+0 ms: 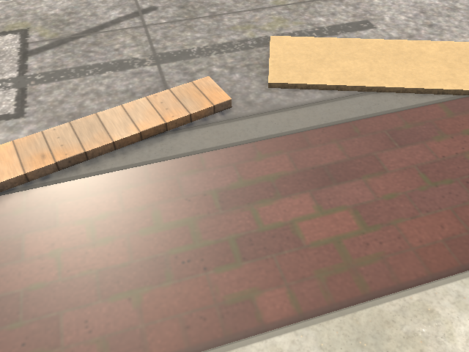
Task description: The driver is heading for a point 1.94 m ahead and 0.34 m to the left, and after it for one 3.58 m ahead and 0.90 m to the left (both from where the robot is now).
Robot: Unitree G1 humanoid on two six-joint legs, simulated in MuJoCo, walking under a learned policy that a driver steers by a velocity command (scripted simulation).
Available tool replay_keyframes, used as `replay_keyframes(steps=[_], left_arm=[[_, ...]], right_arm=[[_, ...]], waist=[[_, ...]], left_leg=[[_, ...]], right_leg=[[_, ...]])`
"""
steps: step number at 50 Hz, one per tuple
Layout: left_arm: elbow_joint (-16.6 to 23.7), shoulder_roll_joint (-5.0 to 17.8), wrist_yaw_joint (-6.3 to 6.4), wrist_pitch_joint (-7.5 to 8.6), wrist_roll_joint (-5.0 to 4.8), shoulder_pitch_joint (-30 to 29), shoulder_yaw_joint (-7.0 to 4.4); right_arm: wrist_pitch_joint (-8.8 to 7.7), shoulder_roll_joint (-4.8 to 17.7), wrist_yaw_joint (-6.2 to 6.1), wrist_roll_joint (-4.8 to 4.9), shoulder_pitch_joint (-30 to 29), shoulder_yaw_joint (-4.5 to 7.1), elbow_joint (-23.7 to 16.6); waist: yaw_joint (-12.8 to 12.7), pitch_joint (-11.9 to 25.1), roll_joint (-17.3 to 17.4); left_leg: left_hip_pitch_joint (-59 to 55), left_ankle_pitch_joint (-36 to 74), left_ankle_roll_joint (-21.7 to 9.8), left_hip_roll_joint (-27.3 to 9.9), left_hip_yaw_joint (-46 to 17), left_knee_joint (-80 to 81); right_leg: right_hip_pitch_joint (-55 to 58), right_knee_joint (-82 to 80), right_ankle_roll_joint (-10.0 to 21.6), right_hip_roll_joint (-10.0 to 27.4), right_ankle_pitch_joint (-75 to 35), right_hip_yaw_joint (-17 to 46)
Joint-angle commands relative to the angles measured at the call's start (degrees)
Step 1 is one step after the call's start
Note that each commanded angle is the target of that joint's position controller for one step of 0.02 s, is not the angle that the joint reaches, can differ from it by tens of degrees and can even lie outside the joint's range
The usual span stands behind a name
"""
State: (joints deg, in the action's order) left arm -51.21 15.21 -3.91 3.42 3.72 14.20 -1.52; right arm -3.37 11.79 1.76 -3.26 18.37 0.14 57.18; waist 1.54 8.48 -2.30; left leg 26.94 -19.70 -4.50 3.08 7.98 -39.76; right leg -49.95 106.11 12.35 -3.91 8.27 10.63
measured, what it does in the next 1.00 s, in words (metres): climbs: right foot 0.10 m higher, then left foot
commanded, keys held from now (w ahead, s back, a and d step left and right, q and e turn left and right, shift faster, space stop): w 1.00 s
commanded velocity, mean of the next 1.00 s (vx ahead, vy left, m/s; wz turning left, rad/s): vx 0.50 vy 0.00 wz -0.03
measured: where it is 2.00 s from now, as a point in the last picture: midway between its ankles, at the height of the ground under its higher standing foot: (234, 183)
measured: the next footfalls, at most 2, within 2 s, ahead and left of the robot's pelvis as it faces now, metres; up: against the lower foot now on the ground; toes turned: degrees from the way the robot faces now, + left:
right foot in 0.32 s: +0.39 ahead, -0.13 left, +0.10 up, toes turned -5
left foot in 0.90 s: +0.72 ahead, +0.10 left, +0.10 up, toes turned +3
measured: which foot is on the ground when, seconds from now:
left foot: down 0.00-0.36, up 0.38-0.88, down 0.90-1.00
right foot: up 0.00-0.30, down 0.32-0.94, up 0.96-1.00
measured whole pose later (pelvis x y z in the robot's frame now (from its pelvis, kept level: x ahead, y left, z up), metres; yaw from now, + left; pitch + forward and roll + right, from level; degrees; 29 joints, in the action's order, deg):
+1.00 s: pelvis +0.60 +0.01 +0.12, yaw +0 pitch +3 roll +0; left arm -59.9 9.5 -3.2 6.1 2.8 22.7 -2.2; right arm -5.7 10.5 1.0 -2.4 1.9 3.5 49.5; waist -1.9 2.5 -0.3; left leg 24.9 -8.7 -3.8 1.0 4.2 -30.2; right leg -9.5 54.1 1.9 1.0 25.3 2.3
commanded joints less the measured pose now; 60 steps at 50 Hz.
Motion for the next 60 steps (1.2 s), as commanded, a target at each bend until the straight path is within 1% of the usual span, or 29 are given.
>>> replay_keyframes(steps=[1, 4, 7, 8, 11, 15, 16, 17, 18, 19, 20, 21, 23, 25, 27, 31, 36, 41, 45, 46, 47, 48, 49, 50, 52, 53, 54, 56, 60], left_arm=[[5.23, -5.63, 0.2, -0.85, -1.46, -2.34, 3.12], [7.84, -5.32, -0.61, 0.01, -1.36, -9.92, 4.03], [12.0, -2.59, 0.56, 0.27, -1.21, -20.04, 4.7], [13.0, -2.71, 0.76, -0.17, -1.3, -22.7, 4.77], [14.55, -5.48, -1.42, -3.03, -0.3, -27.25, 5.37], [13.72, -2.39, -1.6, -1.95, -0.67, -24.16, 3.35], [12.56, -1.52, -1.14, -1.13, -1.24, -17.52, 2.66], [9.88, 1.0, -0.58, -0.26, -2.22, -8.11, 2.15], [5.89, 5.4, -0.13, -0.68, -1.88, 6.9, 0.76], [-0.56, 9.7, 0.44, -0.75, -0.24, 21.73, -1.26], [-3.25, 10.71, 1.67, 1.44, -0.16, 19.9, -2.15], [-3.28, 6.66, 2.25, 2.24, -0.44, 10.69, -1.66], [-3.92, -3.51, 2.3, 2.02, -1.16, -0.42, 0.85], [-3.78, -7.64, 2.39, 2.36, -0.31, -5.39, 1.81], [-3.59, -5.8, 2.81, 3.45, -0.44, -5.77, 1.09], [-4.58, -2.65, 2.91, 4.44, 1.6, 1.66, 0.89], [-6.88, 0.33, 0.24, 4.53, -0.81, 11.59, 0.31], [-10.18, 0.22, -0.02, 4.32, -1.2, 15.4, -0.7], [-8.96, 1.92, 1.24, 3.27, -0.84, 12.92, -2.14], [-8.44, -2.62, 2.32, 3.72, -0.31, 18.92, -1.09], [-6.22, -5.03, 1.67, 4.49, 0.08, 20.33, 0.5], [-5.38, -2.15, 0.28, 3.65, -0.43, 12.35, -0.68], [-3.67, -0.4, 0.14, 3.11, -1.59, 4.88, -2.07], [-3.74, 0.21, 0.84, 3.38, -1.31, 3.03, -2.44], [-3.99, -4.52, 1.77, 3.61, 0.73, 2.85, -1.38], [-1.01, 1.31, 4.34, 3.66, -8.15, 0.01, -3.9], [-1.37, 0.81, 5.31, 3.32, -8.22, 1.03, -3.85], [-0.86, -1.46, 6.03, 2.18, -6.02, 0.84, -3.79], [2.43, -0.9, 5.33, 1.51, -4.29, -7.96, -3.61]], right_arm=[[-1.33, -5.32, 0.46, -1.65, -1.78, -1.89, 0.71], [-2.35, -2.8, 0.09, -3.87, 3.02, -1.89, 1.8], [-2.61, -0.4, 0.21, -4.43, 13.07, -1.87, 5.96], [-2.68, -0.16, 0.56, -3.8, 15.31, -1.85, 6.3], [-3.66, 1.12, 3.11, -0.81, 8.69, -2.35, 1.19], [-4.68, 10.2, 2.66, 0.64, 13.76, 0.79, 1.53], [-4.38, 12.08, 2.96, -0.33, 12.31, 1.9, 1.51], [-5.16, 5.62, 2.72, -2.04, 20.21, 1.13, 2.06], [-5.09, 2.44, 3.3, -2.65, 22.21, 0.05, 0.82], [-3.46, 1.78, 4.57, -0.08, 11.57, 1.21, -0.8], [-3.24, 0.95, 4.45, 0.99, 8.17, 1.66, -1.6], [-3.46, 0.0, 3.33, 0.29, 6.25, 1.23, -1.79], [-2.94, -1.39, 2.01, -0.64, 1.48, 0.1, -5.0], [-1.71, -1.92, 1.58, 0.11, -0.25, -0.26, -5.93], [-1.55, -0.8, 1.62, -0.05, -3.68, 0.1, -6.75], [-2.84, 1.67, 2.47, -0.68, -13.74, 0.59, -9.73], [-0.41, 0.42, 2.93, 0.0, -20.97, 1.01, -11.78], [0.48, 1.46, 1.45, 0.67, -28.5, 2.48, -14.97], [-1.4, 5.09, 0.0, 2.1, -22.54, 5.13, -13.68], [-1.96, 7.15, -0.1, 1.79, -15.45, 5.57, -11.61], [-1.84, 7.55, -0.36, 1.65, -0.77, 5.27, -8.21], [-1.73, 7.21, -1.11, 0.63, 11.43, 5.69, -3.14], [-2.62, 9.32, -1.8, 0.19, 9.76, 6.81, -1.95], [-2.96, 8.77, -2.16, 0.85, 3.87, 6.97, -2.72], [-2.63, 1.07, -2.03, 1.31, -2.32, 4.83, -3.22], [-2.78, 2.48, -1.54, 3.9, -8.15, 4.42, -5.58], [-2.99, 2.52, -1.23, 4.1, -9.0, 4.17, -5.24], [-2.8, 3.18, -1.33, 3.6, -6.57, 4.04, -3.87], [-2.37, 6.05, -2.45, 2.86, -2.01, 4.3, -2.62]], waist=[[-4.42, -4.64, 2.09], [-2.65, -5.79, 6.51], [1.2, -7.53, 0.83], [2.47, -7.04, 3.57], [0.13, -7.54, 9.04], [-1.8, -5.52, 10.82], [-4.24, -1.49, 13.56], [-3.27, 13.57, 4.84], [-8.71, 23.74, -6.43], [-14.13, 16.31, -11.16], [-11.65, 4.69, -5.28], [-7.98, -1.51, -3.61], [-1.36, -0.11, 3.1], [2.58, -0.49, 4.82], [3.0, -2.73, 1.41], [-0.93, -2.64, 0.75], [-3.49, -7.7, -2.01], [-4.69, -10.4, -1.84], [-0.78, -3.19, -0.92], [-2.07, 8.47, 4.41], [3.17, 17.12, 14.36], [8.52, 13.31, 13.9], [8.21, 1.31, 9.31], [5.48, -4.71, 8.45], [0.19, -4.79, 4.87], [-2.07, -5.88, 3.87], [-3.13, -4.62, 3.83], [-3.67, -7.0, 4.62], [-1.99, -9.88, 4.49]], left_leg=[[-7.0, 4.08, -8.58, -11.17, -14.58, 21.8], [-1.09, 5.92, -9.33, -10.13, -13.15, 26.19], [-19.67, 11.29, -9.03, -14.9, -17.69, 25.95], [-21.49, 14.06, -9.33, -15.08, -17.48, 26.67], [4.25, 22.87, -9.4, -14.95, -8.51, 35.52], [-28.73, 71.3, -7.37, -17.8, -7.23, 24.46], [-30.77, 82.99, -5.28, -17.74, -5.4, 17.71], [-13.49, 75.73, -1.26, -14.02, -7.19, 2.18], [2.03, 37.41, 1.08, -4.65, -10.53, -12.51], [15.64, 3.22, 2.17, 3.44, -15.79, -41.76], [24.86, 9.68, 0.01, 0.86, -22.42, -56.55], [26.63, 13.17, -1.07, -1.54, -21.91, -61.08], [26.36, 14.48, -3.56, -3.26, -20.54, -65.22], [26.93, 16.52, -3.68, -6.43, -18.86, -60.75], [27.05, 12.3, -2.67, -7.87, -16.19, -54.19], [28.11, 23.33, -0.07, -10.12, -11.34, -33.08], [15.58, 29.37, 2.98, -7.89, -6.51, -6.89], [18.33, 20.22, 0.84, -6.96, -6.97, 8.04], [-8.93, 21.48, -4.52, -2.34, -3.24, 9.8], [-32.45, 32.54, -10.69, -7.09, -7.81, 2.72], [-55.09, 19.48, -18.88, -18.19, -28.97, 12.19], [-57.36, 10.59, -17.27, -22.62, -41.26, 22.56], [-46.83, 2.97, -11.54, -20.44, -37.77, 25.26], [-35.51, 4.58, -10.17, -19.51, -32.53, 26.31], [-23.41, 15.46, -10.52, -18.45, -25.18, 28.83], [-21.39, 19.98, -9.1, -17.15, -23.37, 29.83], [-20.4, 19.5, -8.66, -16.85, -21.52, 30.2], [-16.63, 16.77, -8.73, -16.63, -19.06, 31.82], [-13.62, 19.64, -8.58, -15.01, -15.13, 33.22]], right_leg=[[-19.97, 1.41, 1.1, 4.93, 4.85, -4.11], [-18.93, 3.1, -0.68, 7.83, 3.23, -10.43], [-34.96, -11.22, -1.65, 11.23, 0.29, -8.11], [-34.11, -15.9, -2.3, 11.99, -2.96, -9.51], [4.67, -25.7, -4.39, 10.12, -2.14, -17.37], [7.45, -49.96, -4.52, 2.41, 9.48, -22.09], [15.72, -52.05, -2.7, 2.08, 5.62, -19.5], [45.98, -47.16, 4.57, 7.78, -14.56, -7.36], [63.88, -64.71, 12.15, 16.63, -6.7, 17.83], [62.52, -80.31, 12.85, 21.49, 3.24, 36.09], [50.47, -80.63, 6.14, 20.08, 19.81, 32.7], [38.84, -79.27, 4.74, 18.84, 22.99, 25.0], [30.12, -80.49, 3.71, 19.41, 7.37, 16.38], [25.54, -84.94, 1.18, 18.37, 2.46, 9.27], [25.31, -89.08, 0.87, 15.6, 1.36, 0.75], [30.38, -91.26, 1.1, 12.38, -12.23, -7.62], [36.46, -94.37, 1.95, 15.07, -21.89, -9.54], [58.43, -92.73, 1.06, 20.03, -25.69, -7.3], [53.97, -81.78, -4.88, 15.24, -41.42, -12.33], [42.59, -71.02, -8.37, 10.26, -30.44, -14.25], [22.13, -56.58, -11.99, 1.58, -3.15, -13.22], [11.68, -44.21, -11.64, -1.0, 23.28, -9.05], [5.6, -36.54, -8.89, 2.85, 18.91, -4.75], [6.15, -34.49, -7.63, 6.4, 14.2, -4.15], [12.54, -36.08, -5.77, 9.97, 7.76, -4.21], [12.68, -33.38, -7.66, 10.12, 6.31, -6.6], [12.48, -34.62, -7.94, 11.27, 5.77, -6.1], [10.05, -38.19, -9.38, 12.8, 4.64, -6.65], [6.63, -51.68, -11.24, 13.28, -7.83, -7.94]])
